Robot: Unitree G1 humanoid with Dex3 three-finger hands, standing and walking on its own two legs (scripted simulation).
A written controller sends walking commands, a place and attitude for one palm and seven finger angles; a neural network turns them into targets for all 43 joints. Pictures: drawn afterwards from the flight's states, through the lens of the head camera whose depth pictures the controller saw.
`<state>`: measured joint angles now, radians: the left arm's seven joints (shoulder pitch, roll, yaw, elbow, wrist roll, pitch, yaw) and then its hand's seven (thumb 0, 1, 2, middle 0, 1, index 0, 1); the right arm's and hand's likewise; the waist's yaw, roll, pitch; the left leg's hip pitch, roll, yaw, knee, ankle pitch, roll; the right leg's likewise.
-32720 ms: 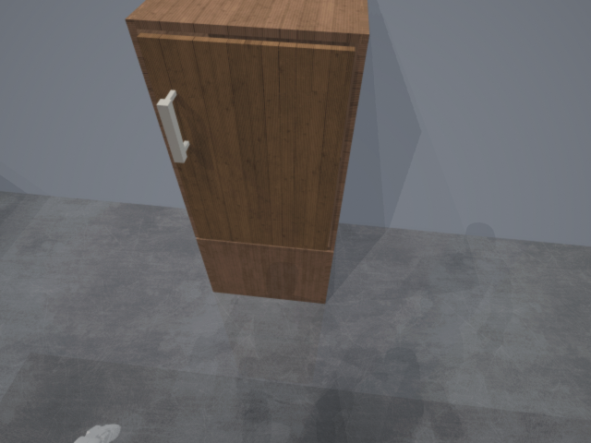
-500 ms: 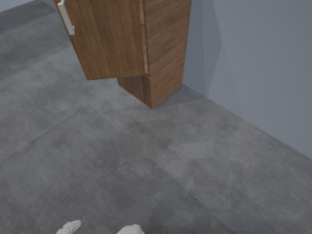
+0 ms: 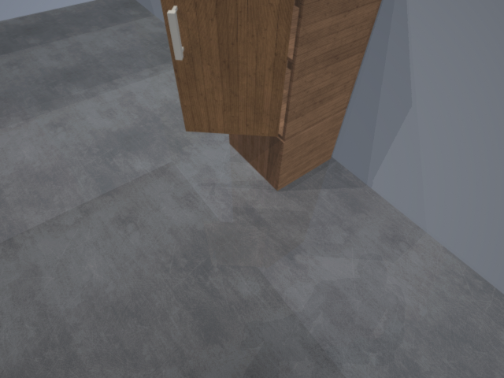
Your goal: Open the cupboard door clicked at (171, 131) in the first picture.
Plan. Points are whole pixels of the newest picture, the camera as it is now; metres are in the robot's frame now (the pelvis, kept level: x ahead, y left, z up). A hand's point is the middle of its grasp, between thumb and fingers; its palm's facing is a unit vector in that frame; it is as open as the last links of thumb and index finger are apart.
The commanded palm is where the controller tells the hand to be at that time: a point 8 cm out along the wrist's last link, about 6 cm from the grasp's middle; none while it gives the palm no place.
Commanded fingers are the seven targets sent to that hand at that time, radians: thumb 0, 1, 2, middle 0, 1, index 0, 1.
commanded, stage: take the last steps up to it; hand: left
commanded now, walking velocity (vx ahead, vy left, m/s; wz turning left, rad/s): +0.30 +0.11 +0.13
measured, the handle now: (177, 33) +1.03 +0.31 +0.02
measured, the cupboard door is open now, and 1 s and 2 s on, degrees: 49 49 49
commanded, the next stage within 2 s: come to a stop and stand still in 1.10 s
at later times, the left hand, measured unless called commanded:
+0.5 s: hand out of the picture +0.09 +0.24 -0.19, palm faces +0.13 -0.98 -0.16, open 7.4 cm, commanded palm none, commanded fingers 0.00 0.90 0.90 -0.20 -0.30 -0.20 -0.30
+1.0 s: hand (152, 246) +0.39 +0.26 -0.16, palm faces +0.09 -0.97 -0.21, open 7.2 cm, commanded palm none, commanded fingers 0.00 0.90 0.90 -0.20 -0.30 -0.20 -0.30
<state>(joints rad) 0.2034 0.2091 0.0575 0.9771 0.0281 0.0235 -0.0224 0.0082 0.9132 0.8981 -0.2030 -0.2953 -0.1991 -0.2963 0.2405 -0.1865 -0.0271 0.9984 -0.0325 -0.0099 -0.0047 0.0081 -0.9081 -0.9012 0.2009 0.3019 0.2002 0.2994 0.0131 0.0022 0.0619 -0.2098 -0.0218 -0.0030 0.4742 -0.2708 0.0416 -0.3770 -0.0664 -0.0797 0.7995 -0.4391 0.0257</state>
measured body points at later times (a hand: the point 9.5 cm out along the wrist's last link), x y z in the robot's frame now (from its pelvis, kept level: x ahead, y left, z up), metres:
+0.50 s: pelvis +0.14 +0.07 -0.01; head +0.18 +0.09 +0.43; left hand +0.09 +0.30 -0.18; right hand +0.24 -0.16 -0.15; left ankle +0.18 +0.17 -0.74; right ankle +0.07 -0.08 -0.67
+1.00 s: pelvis +0.33 +0.07 +0.00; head +0.35 +0.07 +0.45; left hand +0.39 +0.31 -0.14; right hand +0.33 -0.16 -0.16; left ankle +0.32 +0.20 -0.69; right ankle +0.33 -0.03 -0.74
